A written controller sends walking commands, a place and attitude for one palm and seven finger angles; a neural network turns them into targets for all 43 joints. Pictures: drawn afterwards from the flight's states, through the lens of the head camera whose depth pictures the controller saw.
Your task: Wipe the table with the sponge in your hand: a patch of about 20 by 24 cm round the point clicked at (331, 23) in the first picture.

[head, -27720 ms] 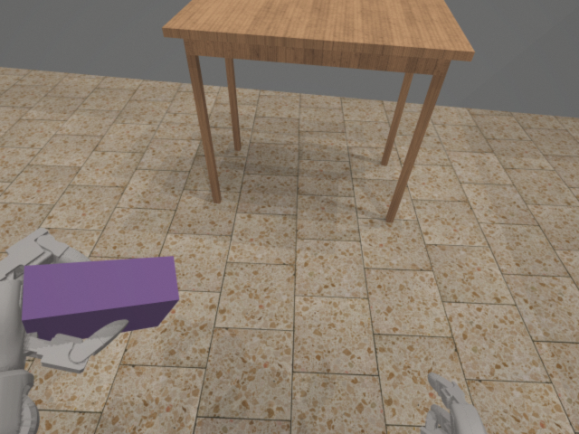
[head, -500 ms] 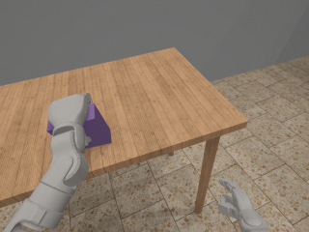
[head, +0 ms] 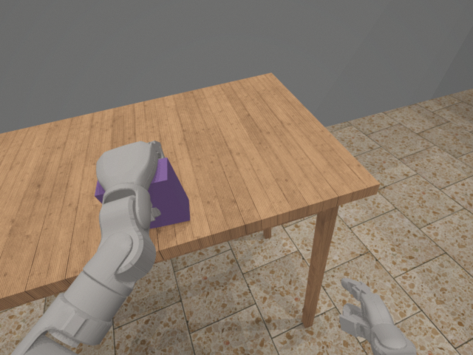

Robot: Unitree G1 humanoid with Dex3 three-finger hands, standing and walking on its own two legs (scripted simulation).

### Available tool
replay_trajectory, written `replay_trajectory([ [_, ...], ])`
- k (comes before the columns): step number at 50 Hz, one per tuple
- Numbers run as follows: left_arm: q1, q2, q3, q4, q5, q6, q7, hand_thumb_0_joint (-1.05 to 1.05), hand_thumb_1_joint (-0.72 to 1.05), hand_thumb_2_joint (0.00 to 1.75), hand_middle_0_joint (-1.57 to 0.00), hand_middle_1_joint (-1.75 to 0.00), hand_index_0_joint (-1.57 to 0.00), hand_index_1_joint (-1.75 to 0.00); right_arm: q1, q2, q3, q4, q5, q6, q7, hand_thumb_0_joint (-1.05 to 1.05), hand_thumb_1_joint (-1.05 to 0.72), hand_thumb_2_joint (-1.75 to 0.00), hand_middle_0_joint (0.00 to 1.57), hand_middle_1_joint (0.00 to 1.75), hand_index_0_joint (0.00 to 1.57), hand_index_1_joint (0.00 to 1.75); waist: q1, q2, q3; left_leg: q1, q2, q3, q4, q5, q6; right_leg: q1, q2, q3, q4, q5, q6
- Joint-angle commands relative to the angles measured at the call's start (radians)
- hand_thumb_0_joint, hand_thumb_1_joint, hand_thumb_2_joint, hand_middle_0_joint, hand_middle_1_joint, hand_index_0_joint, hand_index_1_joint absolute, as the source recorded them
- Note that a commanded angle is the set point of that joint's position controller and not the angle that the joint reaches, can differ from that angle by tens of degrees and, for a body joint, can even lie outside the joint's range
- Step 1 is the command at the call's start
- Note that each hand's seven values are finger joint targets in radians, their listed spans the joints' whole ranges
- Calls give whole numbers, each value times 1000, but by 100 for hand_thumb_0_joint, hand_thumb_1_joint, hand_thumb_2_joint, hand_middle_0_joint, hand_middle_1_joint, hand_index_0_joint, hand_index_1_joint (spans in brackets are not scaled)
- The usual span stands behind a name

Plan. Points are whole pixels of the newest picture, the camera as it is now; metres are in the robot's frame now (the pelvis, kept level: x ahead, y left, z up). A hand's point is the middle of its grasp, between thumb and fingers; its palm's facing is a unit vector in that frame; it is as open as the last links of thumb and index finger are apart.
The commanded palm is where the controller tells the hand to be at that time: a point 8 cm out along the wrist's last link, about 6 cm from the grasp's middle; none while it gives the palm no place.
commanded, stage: slide across to the third lane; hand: left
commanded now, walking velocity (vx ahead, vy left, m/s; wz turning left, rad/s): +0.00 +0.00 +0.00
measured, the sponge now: (152, 204) +0.32 +0.21 +0.11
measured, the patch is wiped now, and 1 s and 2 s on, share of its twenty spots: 0.80 0.80 0.95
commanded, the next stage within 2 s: wipe forward along the third lane in 0.26 s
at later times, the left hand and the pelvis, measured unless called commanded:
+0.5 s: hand (180, 178) +0.34 +0.15 +0.16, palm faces +0.15 -0.13 -0.98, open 9.1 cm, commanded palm +0.31 +0.16 +0.21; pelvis -0.01 -0.02 +0.00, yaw -1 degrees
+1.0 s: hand (178, 165) +0.38 +0.17 +0.15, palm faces +0.03 -0.03 -1.00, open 9.1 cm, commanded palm +0.36 +0.18 +0.19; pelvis -0.01 -0.03 +0.00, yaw +0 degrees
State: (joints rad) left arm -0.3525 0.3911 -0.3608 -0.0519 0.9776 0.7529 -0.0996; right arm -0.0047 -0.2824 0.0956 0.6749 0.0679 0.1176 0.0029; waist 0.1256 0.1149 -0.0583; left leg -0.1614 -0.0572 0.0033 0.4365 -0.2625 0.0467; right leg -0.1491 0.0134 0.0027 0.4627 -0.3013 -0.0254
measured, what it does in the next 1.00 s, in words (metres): stands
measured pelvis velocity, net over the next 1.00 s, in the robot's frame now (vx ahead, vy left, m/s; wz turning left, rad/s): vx -0.01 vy -0.03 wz -0.01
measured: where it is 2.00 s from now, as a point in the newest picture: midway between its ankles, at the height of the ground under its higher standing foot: outside the picture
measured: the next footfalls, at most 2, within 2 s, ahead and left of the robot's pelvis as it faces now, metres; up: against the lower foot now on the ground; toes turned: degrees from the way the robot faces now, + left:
none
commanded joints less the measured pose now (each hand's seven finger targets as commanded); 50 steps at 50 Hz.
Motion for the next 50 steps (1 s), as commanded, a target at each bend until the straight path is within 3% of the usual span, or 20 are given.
replay_trajectory([
  [1,-341,27,33,-118,-5,-13,18,0,10,130,-120,-160,-120,-160,-247,-59,-30,-173,1,-59,1,0,-90,-90,20,30,20,30,-18,-175,-203,53,14,-4,-23,357,0,80,22,10,-26,364,-39],
  [4,-418,83,81,-168,3,-13,33,0,10,130,-120,-160,-120,-160,-263,-59,-28,-185,0,-51,4,0,-90,-90,20,30,20,30,-6,-150,-242,64,15,-7,-30,330,-2,88,26,21,-26,335,-41],
  [6,-418,41,49,-109,3,-10,42,0,10,130,-120,-160,-120,-160,-256,-52,-29,-165,-3,-47,8,0,-90,-90,20,30,20,30,-14,-175,-222,54,13,2,-25,353,-4,93,21,16,-26,364,-41],
  [9,-472,110,107,-166,15,-11,59,0,10,130,-120,-160,-120,-160,-272,-56,-24,-182,-6,-33,6,0,-90,-90,20,30,20,30,-1,-135,-256,64,14,2,-34,343,-7,107,26,37,-31,352,-46],
  [11,-446,34,54,-95,4,-8,64,0,10,130,-120,-160,-120,-160,-257,-46,-26,-164,-4,-28,11,0,-90,-90,20,30,20,30,-12,-160,-221,53,14,9,-31,354,-8,100,22,22,-32,367,-44],
  [14,-477,82,98,-151,6,-10,75,0,10,130,-120,-160,-120,-160,-272,-50,-26,-185,-6,-20,10,0,-90,-90,20,30,20,30,-2,-135,-266,64,12,10,-35,343,-7,119,26,39,-33,361,-45],
  [16,-479,5,29,-88,3,-4,78,0,10,130,-120,-160,-120,-160,-262,-45,-28,-168,-3,-18,12,0,-90,-90,20,30,20,30,-20,-151,-225,54,12,16,-35,336,-7,98,22,27,-37,349,-43],
  [19,-467,86,107,-99,4,-1,87,0,10,130,-120,-160,-120,-160,-267,-55,-32,-172,-4,-12,11,0,-90,-90,20,30,20,30,-6,-142,-258,61,12,13,-40,327,-8,114,27,45,-41,350,-45],
  [21,-482,30,55,-7,1,5,86,0,10,130,-120,-160,-120,-160,-255,-52,-31,-153,-2,-13,6,0,-90,-90,20,30,20,30,-26,-179,-199,37,12,20,-41,307,-7,89,21,33,-49,333,-39],
  [24,-530,135,136,32,21,3,90,0,10,130,-120,-160,-120,-160,-250,-66,-32,-147,-6,-16,-7,0,-90,-90,20,30,20,30,-18,-158,-221,32,10,17,-55,268,-8,94,22,58,-64,286,-41],
  [27,-545,67,79,117,22,2,84,0,10,130,-120,-160,-120,-160,-239,-64,-35,-133,-5,-26,-11,0,-90,-90,20,30,20,30,-26,-158,-209,19,4,24,-50,270,-7,91,14,39,-58,303,-36],
  [29,-540,152,148,133,38,2,80,0,10,130,-120,-160,-120,-160,-236,-73,-37,-134,-10,-29,-13,0,-90,-90,20,30,20,30,-10,-167,-250,15,1,21,-51,275,-7,120,18,65,-60,319,-37],
  [31,-576,52,58,183,29,0,69,0,10,130,-120,-160,-120,-160,-232,-67,-37,-130,-3,-39,-16,0,-90,-90,20,30,20,30,-38,-179,-212,4,-1,29,-46,261,-4,93,10,42,-60,311,-28],
  [34,-574,131,122,225,41,0,55,0,10,130,-120,-160,-120,-160,-225,-78,-40,-125,-10,-46,-18,0,-90,-90,20,30,20,30,-19,-174,-240,3,-4,26,-49,253,-2,103,12,54,-63,311,-26],
  [38,-608,112,111,293,29,-46,44,0,10,130,-120,-160,-120,-160,-184,-81,-50,-110,-12,-61,-34,0,-90,-90,20,30,20,30,-41,-200,-236,-11,-9,37,-32,254,2,102,3,48,-57,355,-15],
  [39,-605,169,160,293,38,-57,43,0,10,130,-120,-160,-120,-160,-176,-85,-49,-112,-15,-60,-34,0,-90,-90,20,30,20,30,-33,-196,-248,-9,-6,31,-37,246,0,102,5,65,-64,335,-18],
  [41,-615,97,104,337,28,-77,42,0,10,130,-120,-160,-120,-160,-158,-82,-52,-109,-11,-66,-39,0,-90,-90,20,30,20,30,-51,-226,-217,-22,-7,36,-30,246,3,88,1,45,-58,355,-12],
  [44,-605,163,162,366,35,-102,47,0,10,130,-120,-160,-120,-160,-141,-91,-56,-106,-16,-63,-44,0,-90,-90,20,30,20,30,-39,-206,-234,-20,-7,34,-29,252,0,93,2,62,-64,376,-13],
  [47,-618,112,122,421,28,-120,52,0,10,130,-120,-160,-120,-160,-121,-91,-60,-98,-10,-63,-50,0,-90,-90,20,30,20,30,-60,-208,-192,-35,-5,38,-31,243,-1,68,-1,46,-64,368,-10],
  [50,-676,159,152,438,45,-139,61,0,10,130,-120,-160,-120,-160,-101,-98,-65,-92,-13,-62,-56,0,-90,-90,20,30,20,30,-62,-201,-238,-27,-5,38,-25,257,-1,79,-2,48,-58,384,-12],
])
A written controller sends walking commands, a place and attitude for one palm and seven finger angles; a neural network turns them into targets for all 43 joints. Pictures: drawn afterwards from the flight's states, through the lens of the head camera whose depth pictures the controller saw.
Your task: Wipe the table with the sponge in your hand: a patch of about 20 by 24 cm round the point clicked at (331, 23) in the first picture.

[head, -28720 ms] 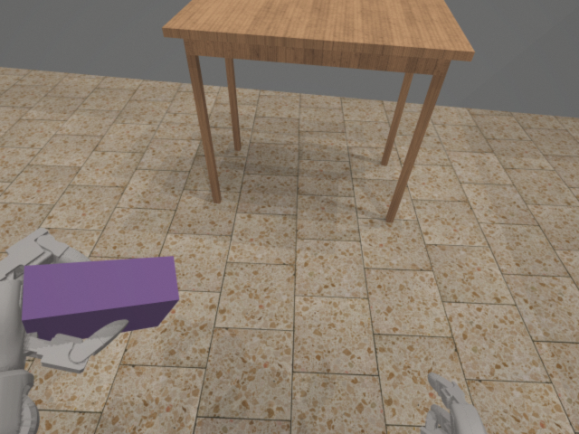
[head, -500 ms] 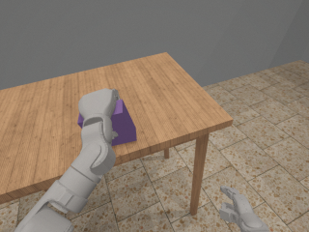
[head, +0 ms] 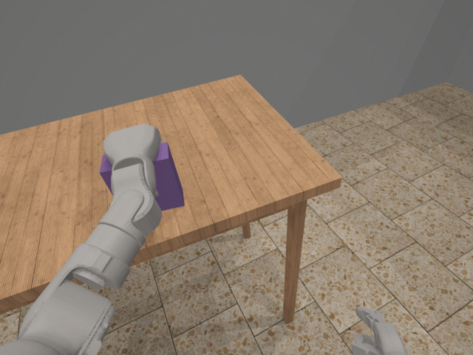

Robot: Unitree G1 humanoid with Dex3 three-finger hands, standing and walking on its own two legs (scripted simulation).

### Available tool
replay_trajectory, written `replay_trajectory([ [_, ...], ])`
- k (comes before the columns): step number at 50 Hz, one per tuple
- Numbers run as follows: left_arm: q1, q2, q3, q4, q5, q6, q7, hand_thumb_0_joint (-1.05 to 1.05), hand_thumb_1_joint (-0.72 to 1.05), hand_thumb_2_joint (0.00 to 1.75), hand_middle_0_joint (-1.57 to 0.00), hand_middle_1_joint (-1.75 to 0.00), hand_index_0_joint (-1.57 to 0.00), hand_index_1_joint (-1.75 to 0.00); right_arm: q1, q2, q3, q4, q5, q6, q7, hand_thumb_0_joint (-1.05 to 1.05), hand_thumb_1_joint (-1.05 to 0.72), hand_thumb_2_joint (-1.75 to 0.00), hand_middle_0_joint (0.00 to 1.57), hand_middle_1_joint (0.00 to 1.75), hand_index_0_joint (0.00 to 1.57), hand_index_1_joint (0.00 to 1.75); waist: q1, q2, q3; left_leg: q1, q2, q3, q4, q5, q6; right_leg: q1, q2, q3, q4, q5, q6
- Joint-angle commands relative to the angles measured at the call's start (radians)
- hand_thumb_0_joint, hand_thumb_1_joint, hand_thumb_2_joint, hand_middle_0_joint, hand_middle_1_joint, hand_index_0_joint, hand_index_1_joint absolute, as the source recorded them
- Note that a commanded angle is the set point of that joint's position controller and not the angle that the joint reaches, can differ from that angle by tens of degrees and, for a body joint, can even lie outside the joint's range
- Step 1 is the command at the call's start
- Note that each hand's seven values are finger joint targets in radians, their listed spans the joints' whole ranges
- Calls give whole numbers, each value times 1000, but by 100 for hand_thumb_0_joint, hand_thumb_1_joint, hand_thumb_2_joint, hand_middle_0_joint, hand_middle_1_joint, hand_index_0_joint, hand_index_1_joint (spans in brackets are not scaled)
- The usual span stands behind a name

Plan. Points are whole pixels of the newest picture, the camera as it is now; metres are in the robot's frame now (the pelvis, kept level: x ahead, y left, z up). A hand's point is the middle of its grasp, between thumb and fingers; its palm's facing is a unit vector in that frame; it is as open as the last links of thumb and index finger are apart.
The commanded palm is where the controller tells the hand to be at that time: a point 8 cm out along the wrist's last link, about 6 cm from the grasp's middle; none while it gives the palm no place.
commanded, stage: wipe forward along the third lane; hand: left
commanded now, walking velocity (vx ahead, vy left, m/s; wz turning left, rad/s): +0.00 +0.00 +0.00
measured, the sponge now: (149, 190) +0.38 +0.21 +0.10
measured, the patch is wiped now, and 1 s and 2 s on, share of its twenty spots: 0.80 0.95 1.00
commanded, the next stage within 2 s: wipe back along the third lane in 1.04 s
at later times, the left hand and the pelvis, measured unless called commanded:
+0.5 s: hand (138, 152) +0.43 +0.24 +0.15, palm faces -0.03 -0.01 -1.00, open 9.1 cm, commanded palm +0.42 +0.25 +0.18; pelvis +0.00 +0.01 +0.00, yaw +0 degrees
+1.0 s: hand (132, 138) +0.48 +0.27 +0.15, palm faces -0.08 +0.00 -1.00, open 9.1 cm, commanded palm +0.47 +0.27 +0.19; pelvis +0.00 +0.03 +0.00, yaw -1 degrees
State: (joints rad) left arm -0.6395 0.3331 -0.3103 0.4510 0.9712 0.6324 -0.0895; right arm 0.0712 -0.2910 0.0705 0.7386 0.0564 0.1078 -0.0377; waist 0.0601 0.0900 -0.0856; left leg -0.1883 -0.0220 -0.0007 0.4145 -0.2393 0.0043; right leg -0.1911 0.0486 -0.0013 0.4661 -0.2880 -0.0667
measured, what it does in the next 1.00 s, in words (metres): stands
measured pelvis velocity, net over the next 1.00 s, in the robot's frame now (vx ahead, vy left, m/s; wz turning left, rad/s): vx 0.00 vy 0.03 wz -0.01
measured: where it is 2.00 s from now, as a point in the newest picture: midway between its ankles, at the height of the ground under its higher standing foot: outside the picture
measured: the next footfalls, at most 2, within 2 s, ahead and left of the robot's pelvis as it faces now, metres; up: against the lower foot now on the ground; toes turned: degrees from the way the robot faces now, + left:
none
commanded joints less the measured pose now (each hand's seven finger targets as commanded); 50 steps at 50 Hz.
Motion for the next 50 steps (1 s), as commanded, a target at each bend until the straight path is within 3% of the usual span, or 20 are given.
replay_trajectory([
  [1,-381,195,87,-45,47,-24,52,0,10,130,-120,-160,-120,-160,-171,-87,-40,-155,0,-54,-16,0,-90,-90,20,30,20,30,-1,-182,-197,-8,-41,42,-1,236,41,117,-37,47,-61,381,30],
  [2,-368,184,82,-17,40,-26,53,0,10,130,-120,-160,-120,-160,-165,-87,-41,-150,0,-53,-16,0,-90,-90,20,30,20,30,-2,-187,-186,-9,-41,44,-1,230,42,112,-37,45,-63,382,32],
  [4,-360,253,140,-4,49,-38,57,0,10,130,-120,-160,-120,-160,-159,-94,-42,-150,-4,-48,-19,0,-90,-90,20,30,20,30,13,-181,-210,-16,-40,41,-3,228,39,129,-37,64,-67,385,32],
  [7,-398,206,89,81,48,-50,54,0,10,130,-120,-160,-120,-160,-138,-97,-45,-135,2,-46,-29,0,-90,-90,20,30,20,30,-18,-197,-156,-34,-37,45,-9,195,39,85,-38,49,-76,336,38],
  [9,-426,269,138,107,61,-66,56,0,10,130,-120,-160,-120,-160,-121,-103,-45,-130,-2,-42,-31,0,-90,-90,20,30,20,30,-8,-186,-179,-34,-34,38,-15,194,38,86,-35,56,-83,320,34],
  [12,-431,233,108,186,58,-92,59,0,10,130,-120,-160,-120,-160,-95,-102,-51,-124,0,-43,-38,0,-90,-90,20,30,20,30,-27,-191,-154,-48,-34,44,-10,186,38,72,-37,43,-80,318,37],
  [14,-450,281,147,197,69,-114,62,0,10,130,-120,-160,-120,-160,-82,-105,-53,-123,-2,-40,-39,0,-90,-90,20,30,20,30,-18,-179,-183,-45,-32,40,-13,191,37,75,-35,52,-86,319,34],
  [16,-482,220,93,253,65,-130,66,0,10,130,-120,-160,-120,-160,-53,-107,-56,-115,3,-40,-41,0,-90,-90,20,30,20,30,-45,-186,-150,-58,-31,42,-11,179,38,50,-34,35,-83,311,37],
  [19,-514,302,158,302,73,-160,73,0,10,130,-120,-160,-120,-160,-27,-115,-63,-103,-2,-38,-46,0,-90,-90,20,30,20,30,-38,-190,-191,-65,-28,39,-15,174,37,67,-35,49,-93,306,37],
  [22,-556,273,126,356,68,-187,84,0,10,130,-120,-160,-120,-160,0,-112,-65,-96,2,-41,-48,0,-90,-90,20,30,20,30,-62,-179,-161,-77,-27,42,-14,160,40,48,-34,36,-91,290,41],
  [24,-553,349,191,384,69,-205,91,0,10,130,-120,-160,-120,-160,11,-120,-70,-90,-2,-42,-51,0,-90,-90,20,30,20,30,-45,-184,-187,-78,-24,39,-23,162,39,66,-33,44,-102,285,39],
  [26,-601,286,129,408,78,-219,98,0,10,130,-120,-160,-120,-160,40,-118,-72,-83,2,-44,-49,0,-90,-90,20,30,20,30,-75,-168,-172,-81,-24,38,-22,168,39,42,-30,27,-93,288,37],
  [29,-588,308,162,407,79,-240,105,0,10,130,-120,-160,-120,-160,55,-121,-81,-81,-1,-45,-45,0,-90,-90,20,30,20,30,-59,-145,-232,-56,-21,37,-23,215,40,68,-27,28,-94,337,29],
  [33,-620,269,136,450,64,-250,124,0,10,130,-120,-160,-120,-160,79,-123,-84,-67,3,-52,-37,0,-90,-90,20,30,20,30,-87,-170,-185,-62,-17,36,-24,192,43,28,-23,14,-95,309,35],
  [35,-629,320,176,460,64,-255,135,0,10,130,-120,-160,-120,-160,91,-128,-88,-58,2,-55,-38,0,-90,-90,20,30,20,30,-78,-160,-214,-59,-17,36,-28,203,43,44,-22,17,-94,312,34],
  [39,-671,334,184,510,64,-253,145,0,10,130,-120,-160,-120,-160,112,-132,-91,-40,0,-56,-34,0,-90,-90,20,30,20,30,-89,-175,-208,-70,-16,34,-30,206,43,35,-20,17,-104,322,35],
  [42,-734,335,160,551,82,-248,149,0,10,130,-120,-160,-120,-160,134,-134,-91,-29,1,-57,-35,0,-90,-90,20,30,20,30,-120,-165,-189,-77,-14,35,-27,191,43,6,-19,13,-100,300,37],
  [44,-766,401,201,571,92,-252,145,0,10,130,-120,-160,-120,-160,148,-142,-92,-20,-5,-57,-38,0,-90,-90,20,30,20,30,-116,-149,-220,-77,-13,30,-32,204,42,15,-17,18,-106,305,33],
  [48,-806,352,146,601,99,-269,134,0,10,130,-120,-160,-120,-160,175,-140,-94,-26,-4,-58,-36,0,-90,-90,20,30,20,30,-142,-133,-226,-70,-9,30,-18,206,42,-11,-17,14,-95,304,35],
  [50,-821,414,185,631,117,-284,134,0,10,130,-120,-160,-120,-160,200,-146,-97,-19,-8,-58,-40,0,-90,-90,20,30,20,30,-145,-123,-249,-69,-6,27,-12,227,42,-13,-14,16,-88,312,32],
])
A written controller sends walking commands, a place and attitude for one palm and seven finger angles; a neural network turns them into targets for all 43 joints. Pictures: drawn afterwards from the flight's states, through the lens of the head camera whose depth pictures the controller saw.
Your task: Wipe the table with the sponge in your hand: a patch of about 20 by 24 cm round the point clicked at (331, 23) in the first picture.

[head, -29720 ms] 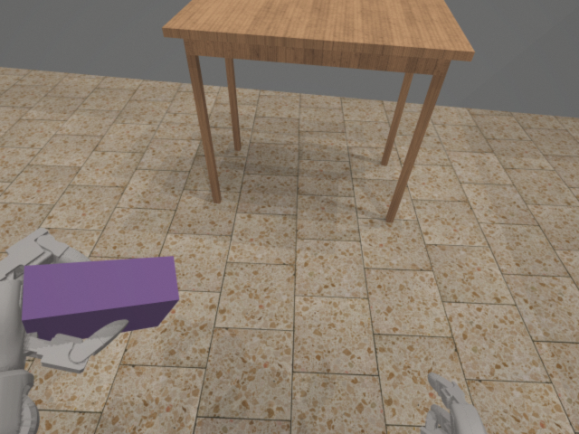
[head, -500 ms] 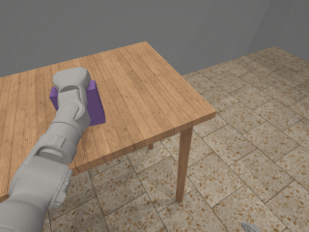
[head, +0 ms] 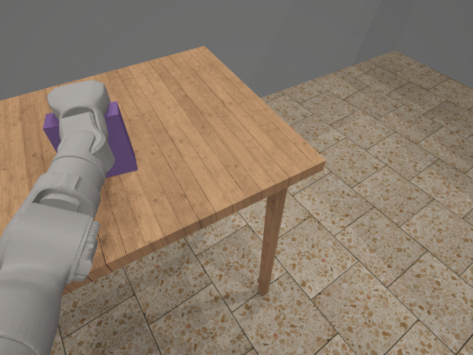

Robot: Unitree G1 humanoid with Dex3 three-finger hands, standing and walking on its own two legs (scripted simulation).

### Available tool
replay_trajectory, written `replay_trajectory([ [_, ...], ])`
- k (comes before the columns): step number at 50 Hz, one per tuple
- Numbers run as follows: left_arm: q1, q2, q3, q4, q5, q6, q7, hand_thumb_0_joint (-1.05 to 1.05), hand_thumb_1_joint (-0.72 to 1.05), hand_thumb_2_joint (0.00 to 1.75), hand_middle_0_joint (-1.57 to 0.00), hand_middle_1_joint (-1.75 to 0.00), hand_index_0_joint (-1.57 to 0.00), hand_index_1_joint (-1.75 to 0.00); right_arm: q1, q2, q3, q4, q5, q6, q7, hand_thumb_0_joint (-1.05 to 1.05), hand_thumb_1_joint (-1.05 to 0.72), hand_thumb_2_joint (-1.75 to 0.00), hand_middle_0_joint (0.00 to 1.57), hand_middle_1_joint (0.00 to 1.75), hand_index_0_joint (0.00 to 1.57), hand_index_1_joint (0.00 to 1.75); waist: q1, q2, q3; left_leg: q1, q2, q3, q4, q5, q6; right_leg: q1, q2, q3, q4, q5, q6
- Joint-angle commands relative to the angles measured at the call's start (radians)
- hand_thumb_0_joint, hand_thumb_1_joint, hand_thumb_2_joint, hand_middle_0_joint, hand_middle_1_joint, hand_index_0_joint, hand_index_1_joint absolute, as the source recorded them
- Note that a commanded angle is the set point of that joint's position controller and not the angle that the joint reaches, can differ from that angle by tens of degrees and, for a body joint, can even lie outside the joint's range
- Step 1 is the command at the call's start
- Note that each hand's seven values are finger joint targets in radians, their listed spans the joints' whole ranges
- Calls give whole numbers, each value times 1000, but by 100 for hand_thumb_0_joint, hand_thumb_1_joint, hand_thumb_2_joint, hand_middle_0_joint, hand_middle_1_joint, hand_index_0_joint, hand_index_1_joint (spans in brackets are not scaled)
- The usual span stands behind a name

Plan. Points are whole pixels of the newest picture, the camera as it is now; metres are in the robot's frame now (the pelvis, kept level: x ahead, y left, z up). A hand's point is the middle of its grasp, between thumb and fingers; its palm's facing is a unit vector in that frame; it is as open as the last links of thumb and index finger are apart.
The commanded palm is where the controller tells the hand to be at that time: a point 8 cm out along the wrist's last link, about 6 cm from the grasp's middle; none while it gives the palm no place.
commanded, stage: wipe forward along the third lane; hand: left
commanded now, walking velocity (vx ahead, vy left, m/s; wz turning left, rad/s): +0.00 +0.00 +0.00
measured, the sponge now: (99, 153) +0.46 +0.25 +0.10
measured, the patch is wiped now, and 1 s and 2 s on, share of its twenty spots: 0.95 1.00 1.00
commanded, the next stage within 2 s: wipe back along the third lane in 0.04 s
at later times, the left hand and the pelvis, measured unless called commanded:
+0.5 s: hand (89, 129) +0.47 +0.25 +0.15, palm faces +0.03 +0.00 -1.00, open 9.1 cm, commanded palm +0.43 +0.24 +0.18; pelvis +0.02 +0.02 +0.00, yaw +0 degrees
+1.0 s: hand (92, 149) +0.42 +0.23 +0.15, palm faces +0.06 -0.01 -1.00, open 9.1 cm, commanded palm +0.37 +0.21 +0.18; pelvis +0.02 +0.01 +0.00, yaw +1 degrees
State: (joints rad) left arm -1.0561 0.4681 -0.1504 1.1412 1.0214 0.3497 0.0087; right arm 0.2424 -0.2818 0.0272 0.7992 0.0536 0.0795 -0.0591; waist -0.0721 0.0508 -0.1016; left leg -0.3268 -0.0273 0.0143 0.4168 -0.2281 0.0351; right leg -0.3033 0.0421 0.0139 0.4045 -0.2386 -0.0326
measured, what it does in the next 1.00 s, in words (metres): stands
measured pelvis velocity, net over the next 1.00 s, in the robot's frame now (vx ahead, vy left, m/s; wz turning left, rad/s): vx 0.02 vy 0.01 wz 0.03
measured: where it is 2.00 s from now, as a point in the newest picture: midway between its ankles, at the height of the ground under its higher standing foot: outside the picture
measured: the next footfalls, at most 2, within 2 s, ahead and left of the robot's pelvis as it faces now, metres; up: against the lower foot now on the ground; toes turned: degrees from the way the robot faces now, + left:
none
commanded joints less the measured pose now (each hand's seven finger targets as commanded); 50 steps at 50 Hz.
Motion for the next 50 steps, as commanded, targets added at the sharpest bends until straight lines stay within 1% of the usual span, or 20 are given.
replay_trajectory([
  [1,-425,234,-14,-53,66,-5,34,0,10,130,-120,-160,-120,-160,33,-153,-53,-81,-4,-32,-18,0,-90,-90,20,30,20,30,-27,-84,-206,64,-1,10,-10,206,11,72,-7,-5,-29,250,-1],
  [4,-429,300,44,-45,68,-23,37,0,10,130,-120,-160,-120,-160,61,-159,-58,-74,-12,-35,-16,0,-90,-90,20,30,20,30,-7,-65,-263,72,3,5,-4,264,8,97,-4,-3,-24,303,-9],
  [7,-408,218,-8,-45,60,-29,44,0,10,130,-120,-160,-120,-160,76,-151,-65,-80,-10,-35,-8,0,-90,-90,20,30,20,30,-16,-76,-276,89,8,9,11,284,9,88,-2,-11,-10,316,-4],
  [9,-334,214,23,-82,44,-40,40,0,10,130,-120,-160,-120,-160,72,-148,-71,-93,-14,-35,0,0,-90,-90,20,30,20,30,26,-40,-335,122,11,11,19,373,7,125,0,-12,-1,385,-15],
  [14,-221,110,-7,-184,-9,-21,46,0,10,130,-120,-160,-120,-160,22,-138,-74,-109,-4,-32,16,0,-90,-90,20,30,20,30,55,-65,-289,153,14,9,17,435,8,123,2,-27,3,406,-16],
  [15,-219,76,-35,-207,-18,-7,48,0,10,130,-120,-160,-120,-160,13,-138,-72,-108,2,-31,18,0,-90,-90,20,30,20,30,44,-69,-267,167,14,5,17,435,7,107,5,-31,8,390,-14],
  [19,-179,72,-13,-300,-55,70,49,0,10,130,-120,-160,-120,-160,-50,-135,-68,-115,5,-29,25,0,-90,-90,20,30,20,30,78,-66,-286,188,11,6,8,459,7,143,3,-36,5,414,-20],
  [22,-125,13,-59,-350,-64,138,34,0,10,130,-120,-160,-120,-160,-96,-131,-60,-128,10,-23,33,0,-90,-90,20,30,20,30,78,-90,-266,204,8,3,10,457,6,138,4,-46,14,400,-16],
  [24,-109,42,-36,-375,-59,169,18,0,10,130,-120,-160,-120,-160,-132,-135,-52,-139,10,-13,30,0,-90,-90,20,30,20,30,92,-84,-262,200,6,1,3,466,4,147,1,-43,12,405,-21],
  [25,-122,10,-76,-404,-53,181,11,0,10,130,-120,-160,-120,-160,-142,-131,-49,-146,13,-10,31,0,-90,-90,20,30,20,30,79,-82,-258,213,6,-2,9,482,3,138,0,-45,23,404,-18],
  [29,-41,-23,-84,-499,-49,220,-14,0,10,130,-120,-160,-120,-160,-196,-125,-41,-183,11,7,36,0,-90,-90,20,30,20,30,101,-104,-262,226,10,-16,21,518,-1,132,-3,-49,31,395,-21],
  [31,-42,-81,-133,-522,-47,240,-20,0,10,130,-120,-160,-120,-160,-213,-118,-39,-190,13,11,38,0,-90,-90,20,30,20,30,89,-132,-240,232,8,-16,31,505,1,113,-4,-54,42,384,-18],
  [34,-81,-39,-106,-551,-36,264,-23,0,10,130,-120,-160,-120,-160,-247,-117,-27,-196,9,21,32,0,-90,-90,20,30,20,30,100,-131,-241,220,4,-17,30,456,-2,112,-7,-48,42,367,-25],
  [36,-55,-104,-154,-560,-39,276,-26,0,10,130,-120,-160,-120,-160,-258,-106,-23,-202,10,22,34,0,-90,-90,20,30,20,30,94,-119,-227,224,-2,-14,39,460,-3,112,-10,-53,52,374,-24],
  [39,-28,-29,-96,-616,-33,281,-32,0,10,130,-120,-160,-120,-160,-289,-105,-13,-219,6,30,31,0,-90,-90,20,30,20,30,119,-128,-266,207,-4,-14,41,446,-2,149,-13,-41,57,392,-27],
  [41,-27,-101,-168,-600,-33,294,-39,0,10,130,-120,-160,-120,-160,-294,-98,-8,-220,11,32,29,0,-90,-90,20,30,20,30,98,-106,-210,197,-7,-6,37,404,-5,126,-14,-51,57,360,-25],
  [44,-28,-18,-106,-630,-24,293,-48,0,10,130,-120,-160,-120,-160,-309,-102,1,-226,6,33,24,0,-90,-90,20,30,20,30,118,-103,-230,186,-5,-15,34,395,-4,139,-14,-40,55,354,-31],
  [46,23,-85,-159,-655,-34,292,-53,0,10,130,-120,-160,-120,-160,-308,-95,0,-238,10,28,26,0,-90,-90,20,30,20,30,113,-84,-243,200,-12,-7,46,416,-3,155,-16,-43,65,383,-28],
  [49,82,-42,-111,-705,-43,293,-59,0,10,130,-120,-160,-120,-160,-320,-98,2,-251,8,30,33,0,-90,-90,20,30,20,30,135,-103,-256,191,-6,-17,45,429,-2,173,-12,-37,65,392,-30],
  [50,113,-84,-147,-717,-50,296,-58,0,10,130,-120,-160,-120,-160,-322,-95,2,-257,11,27,34,0,-90,-90,20,30,20,30,129,-88,-253,198,-10,-9,50,440,0,180,-14,-41,75,405,-28],
])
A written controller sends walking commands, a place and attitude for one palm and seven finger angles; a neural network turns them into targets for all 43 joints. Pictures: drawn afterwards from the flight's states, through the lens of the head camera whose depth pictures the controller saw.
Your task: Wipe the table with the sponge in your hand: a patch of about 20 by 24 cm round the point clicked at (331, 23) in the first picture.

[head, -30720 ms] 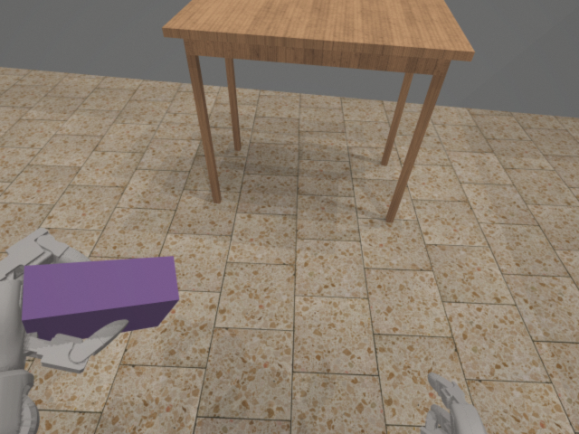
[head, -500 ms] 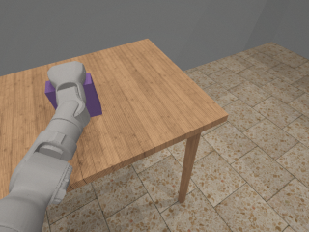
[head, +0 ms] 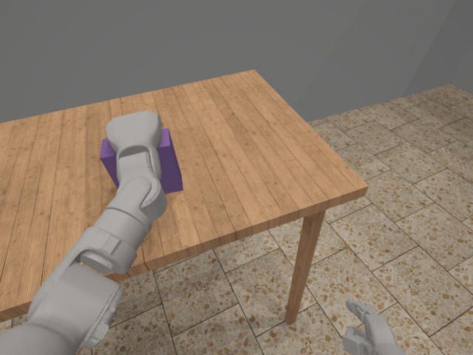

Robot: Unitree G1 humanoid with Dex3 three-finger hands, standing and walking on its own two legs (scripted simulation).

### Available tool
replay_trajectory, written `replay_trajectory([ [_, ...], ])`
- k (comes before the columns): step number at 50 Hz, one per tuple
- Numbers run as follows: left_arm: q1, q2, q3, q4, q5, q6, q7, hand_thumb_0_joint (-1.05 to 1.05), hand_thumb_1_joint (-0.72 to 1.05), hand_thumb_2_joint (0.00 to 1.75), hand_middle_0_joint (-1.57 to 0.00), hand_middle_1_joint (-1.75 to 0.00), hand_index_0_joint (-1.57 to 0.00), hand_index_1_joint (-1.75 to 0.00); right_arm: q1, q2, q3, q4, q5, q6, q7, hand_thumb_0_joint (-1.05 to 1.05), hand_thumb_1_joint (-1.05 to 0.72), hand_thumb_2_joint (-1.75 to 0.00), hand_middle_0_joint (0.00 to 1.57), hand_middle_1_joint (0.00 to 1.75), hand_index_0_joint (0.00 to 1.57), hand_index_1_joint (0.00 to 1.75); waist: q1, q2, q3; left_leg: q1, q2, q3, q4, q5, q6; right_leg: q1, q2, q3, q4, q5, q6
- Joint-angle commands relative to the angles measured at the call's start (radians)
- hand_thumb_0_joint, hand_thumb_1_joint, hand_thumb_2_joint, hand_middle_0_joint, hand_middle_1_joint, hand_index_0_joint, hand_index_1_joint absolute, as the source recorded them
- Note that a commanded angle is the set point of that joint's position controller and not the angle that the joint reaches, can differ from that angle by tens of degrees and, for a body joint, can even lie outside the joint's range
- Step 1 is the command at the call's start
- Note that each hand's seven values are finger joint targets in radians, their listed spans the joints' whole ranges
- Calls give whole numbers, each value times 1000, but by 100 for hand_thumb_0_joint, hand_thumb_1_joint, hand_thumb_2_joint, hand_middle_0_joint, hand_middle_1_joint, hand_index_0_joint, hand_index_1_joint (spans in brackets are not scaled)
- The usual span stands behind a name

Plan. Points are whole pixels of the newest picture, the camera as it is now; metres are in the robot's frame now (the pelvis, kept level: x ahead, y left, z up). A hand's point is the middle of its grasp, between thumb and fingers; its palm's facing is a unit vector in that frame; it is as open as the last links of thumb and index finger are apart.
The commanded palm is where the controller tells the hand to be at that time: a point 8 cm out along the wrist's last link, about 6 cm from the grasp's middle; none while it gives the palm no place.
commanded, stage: wipe back along the third lane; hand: left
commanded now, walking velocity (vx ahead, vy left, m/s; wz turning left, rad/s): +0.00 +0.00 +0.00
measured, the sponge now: (149, 174) +0.41 +0.22 +0.10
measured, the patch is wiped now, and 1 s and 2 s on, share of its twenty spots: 1.00 1.00 1.00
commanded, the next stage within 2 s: slide back across to the middle lane in 0.76 s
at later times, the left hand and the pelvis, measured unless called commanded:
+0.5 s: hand (155, 174) +0.36 +0.17 +0.16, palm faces +0.14 -0.05 -0.99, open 9.1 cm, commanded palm +0.31 +0.16 +0.18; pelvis -0.01 -0.01 +0.00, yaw +0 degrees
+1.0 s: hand (160, 189) +0.32 +0.15 +0.16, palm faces +0.20 -0.11 -0.97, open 9.1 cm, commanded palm +0.27 +0.16 +0.19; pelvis -0.01 -0.02 +0.00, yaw -1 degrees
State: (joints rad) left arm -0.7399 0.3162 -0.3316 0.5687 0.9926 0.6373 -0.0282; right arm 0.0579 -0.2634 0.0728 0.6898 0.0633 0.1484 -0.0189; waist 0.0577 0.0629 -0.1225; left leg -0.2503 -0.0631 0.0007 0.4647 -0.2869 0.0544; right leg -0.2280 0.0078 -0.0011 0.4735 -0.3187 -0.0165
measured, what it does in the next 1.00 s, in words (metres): stands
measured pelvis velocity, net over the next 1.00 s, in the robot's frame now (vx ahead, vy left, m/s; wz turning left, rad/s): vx -0.01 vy -0.02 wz -0.02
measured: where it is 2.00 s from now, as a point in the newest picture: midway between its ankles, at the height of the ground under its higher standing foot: outside the picture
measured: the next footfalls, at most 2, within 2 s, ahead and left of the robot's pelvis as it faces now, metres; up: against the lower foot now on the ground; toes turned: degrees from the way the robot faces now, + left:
none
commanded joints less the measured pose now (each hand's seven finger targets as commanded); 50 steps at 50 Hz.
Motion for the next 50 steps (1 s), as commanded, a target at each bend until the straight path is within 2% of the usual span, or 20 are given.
replay_trajectory([
  [1,-180,42,20,-177,-32,13,-22,0,10,130,-120,-160,-120,-160,-140,-113,-46,-151,3,-45,-2,0,-90,-90,20,30,20,30,-1,-125,-226,121,24,4,5,498,-17,111,21,-30,4,497,-41],
  [4,-157,63,42,-233,-41,37,-26,0,10,130,-120,-160,-120,-160,-162,-115,-42,-155,4,-44,3,0,-90,-90,20,30,20,30,11,-139,-211,109,27,-2,-5,465,-13,107,25,-27,-4,468,-43],
  [6,-150,7,-14,-253,-44,56,-29,0,10,130,-120,-160,-120,-160,-166,-114,-43,-150,11,-48,6,0,-90,-90,20,30,20,30,-5,-142,-182,111,25,0,-8,446,-14,90,26,-35,-2,449,-40],
  [9,-128,69,39,-298,-42,77,-31,0,10,130,-120,-160,-120,-160,-179,-118,-40,-150,6,-52,10,0,-90,-90,20,30,20,30,17,-152,-213,107,21,0,-6,444,-8,120,27,-25,0,473,-41],
  [11,-97,8,-13,-304,-48,86,-36,0,10,130,-120,-160,-120,-160,-185,-111,-39,-151,12,-56,14,0,-90,-90,20,30,20,30,5,-161,-181,100,18,7,-3,426,-8,112,25,-32,5,467,-36],
  [14,-35,61,34,-364,-42,91,-39,0,10,130,-120,-160,-120,-160,-204,-110,-37,-161,11,-54,20,0,-90,-90,20,30,20,30,25,-162,-191,97,19,6,-7,418,-7,129,29,-20,4,460,-37],
  [16,-14,3,-20,-374,-47,98,-41,0,10,130,-120,-160,-120,-160,-212,-103,-33,-163,17,-58,24,0,-90,-90,20,30,20,30,12,-166,-154,91,17,9,-3,413,-8,116,27,-28,12,464,-35],
  [21,11,-14,-41,-415,-33,121,-34,0,10,130,-120,-160,-120,-160,-236,-93,-29,-167,18,-55,37,0,-90,-90,20,30,20,30,14,-158,-135,94,17,11,-4,388,-11,103,31,-29,12,430,-36],
  [24,1,42,4,-467,-29,127,-27,0,10,130,-120,-160,-120,-160,-253,-93,-22,-171,13,-45,38,0,-90,-90,20,30,20,30,31,-151,-142,90,17,9,-11,358,-11,109,32,-16,3,405,-38],
  [27,25,-29,-56,-465,-34,129,-24,0,10,130,-120,-160,-120,-160,-261,-84,-21,-172,17,-42,37,0,-90,-90,20,30,20,30,18,-148,-120,91,14,14,-14,343,-13,104,27,-20,1,392,-35],
  [29,19,15,-13,-502,-26,128,-20,0,10,130,-120,-160,-120,-160,-271,-85,-19,-181,12,-36,38,0,-90,-90,20,30,20,30,32,-146,-148,94,16,10,-13,343,-12,113,32,-10,0,390,-39],
  [31,7,-58,-89,-477,-25,132,-17,0,10,130,-120,-160,-120,-160,-271,-80,-16,-176,16,-32,40,0,-90,-90,20,30,20,30,11,-144,-105,91,17,12,-13,337,-15,89,29,-21,2,378,-39],
  [34,38,17,-16,-526,-26,129,-14,0,10,130,-120,-160,-120,-160,-282,-84,-15,-187,11,-26,41,0,-90,-90,20,30,20,30,36,-140,-151,93,16,12,-14,337,-13,125,31,-1,-1,390,-40],
  [36,62,-58,-88,-512,-33,131,-12,0,10,130,-120,-160,-120,-160,-281,-75,-13,-185,15,-25,45,0,-90,-90,20,30,20,30,20,-150,-118,94,13,17,-9,339,-12,116,27,-9,1,400,-37],
  [39,110,24,-5,-580,-38,127,-8,0,10,130,-120,-160,-120,-160,-299,-79,-12,-201,12,-20,45,0,-90,-90,20,30,20,30,43,-155,-137,84,15,16,-15,334,-13,143,30,11,-5,402,-37],
  [41,163,-60,-88,-585,-44,128,-7,0,10,130,-120,-160,-120,-160,-289,-72,-13,-201,18,-19,51,0,-90,-90,20,30,20,30,28,-153,-114,96,15,18,-8,360,-11,136,28,-2,6,428,-36],
  [44,152,32,-2,-677,-43,125,3,0,10,130,-120,-160,-120,-160,-306,-79,-15,-211,15,-12,55,0,-90,-90,20,30,20,30,46,-136,-136,97,20,13,-18,347,-12,148,34,12,-1,407,-40],
  [47,172,37,2,-660,-52,125,12,0,10,130,-120,-160,-120,-160,-300,-75,-12,-200,16,-15,43,0,-90,-90,20,30,20,30,42,-143,-98,92,18,23,-25,332,-11,144,29,14,-11,399,-34],
  [49,169,128,87,-706,-41,119,20,0,10,130,-120,-160,-120,-160,-308,-80,-12,-205,9,-16,35,0,-90,-90,20,30,20,30,59,-149,-129,98,21,19,-31,334,-11,162,36,32,-16,390,-38],
  [50,156,109,63,-704,-38,118,23,0,10,130,-120,-160,-120,-160,-313,-77,-10,-207,10,-18,33,0,-90,-90,20,30,20,30,53,-132,-122,93,19,26,-32,336,-12,166,29,29,-14,394,-38],
])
